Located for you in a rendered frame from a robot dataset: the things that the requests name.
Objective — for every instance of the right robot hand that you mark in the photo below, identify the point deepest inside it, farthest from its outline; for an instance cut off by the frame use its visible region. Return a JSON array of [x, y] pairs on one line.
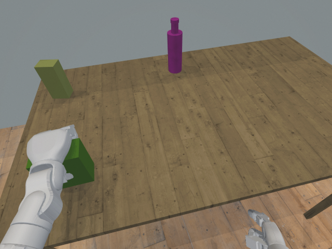
[[270, 232]]

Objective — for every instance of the sponge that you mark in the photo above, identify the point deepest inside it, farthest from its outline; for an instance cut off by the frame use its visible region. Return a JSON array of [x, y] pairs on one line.
[[77, 162]]

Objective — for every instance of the table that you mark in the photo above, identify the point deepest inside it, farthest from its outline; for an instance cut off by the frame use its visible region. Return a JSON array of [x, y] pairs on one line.
[[237, 122]]

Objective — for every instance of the robot left forearm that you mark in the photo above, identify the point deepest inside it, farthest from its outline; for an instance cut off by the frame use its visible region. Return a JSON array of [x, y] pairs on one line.
[[38, 210]]

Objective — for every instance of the left robot hand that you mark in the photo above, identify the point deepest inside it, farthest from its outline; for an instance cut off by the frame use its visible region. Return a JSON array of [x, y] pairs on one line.
[[52, 145]]

